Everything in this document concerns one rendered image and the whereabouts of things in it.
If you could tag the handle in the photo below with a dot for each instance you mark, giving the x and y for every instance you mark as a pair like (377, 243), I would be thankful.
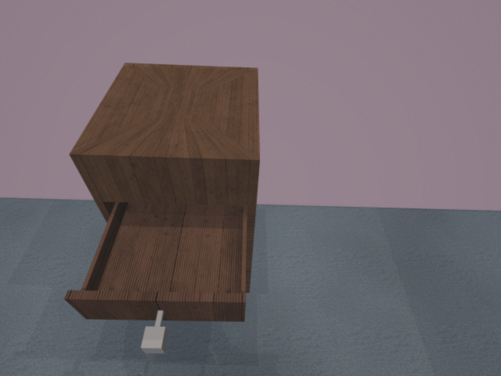
(155, 338)

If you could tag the drawer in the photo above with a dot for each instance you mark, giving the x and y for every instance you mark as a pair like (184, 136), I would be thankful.
(188, 260)

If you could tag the cabinet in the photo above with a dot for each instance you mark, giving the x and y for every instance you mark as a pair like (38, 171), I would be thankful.
(175, 134)

